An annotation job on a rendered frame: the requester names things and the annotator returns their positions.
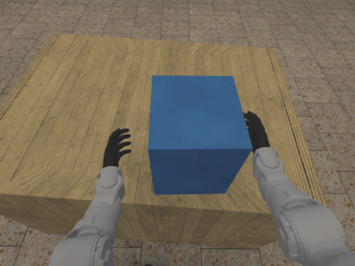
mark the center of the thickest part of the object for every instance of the pedestal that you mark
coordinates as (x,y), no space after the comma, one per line
(56,122)

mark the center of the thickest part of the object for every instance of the right robot hand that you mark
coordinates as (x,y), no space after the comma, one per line
(256,131)

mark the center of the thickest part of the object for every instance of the left robot hand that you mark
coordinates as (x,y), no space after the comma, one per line
(112,154)

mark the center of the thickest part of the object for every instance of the robot left upper arm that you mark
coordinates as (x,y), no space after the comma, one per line
(95,250)

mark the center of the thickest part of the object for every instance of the carton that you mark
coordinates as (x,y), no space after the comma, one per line
(198,137)

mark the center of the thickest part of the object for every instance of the right robot forearm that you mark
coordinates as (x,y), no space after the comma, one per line
(276,188)

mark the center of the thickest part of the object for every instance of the robot right upper arm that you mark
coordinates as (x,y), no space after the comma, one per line
(312,236)

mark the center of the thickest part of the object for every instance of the left robot forearm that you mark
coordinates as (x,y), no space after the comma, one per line
(104,211)

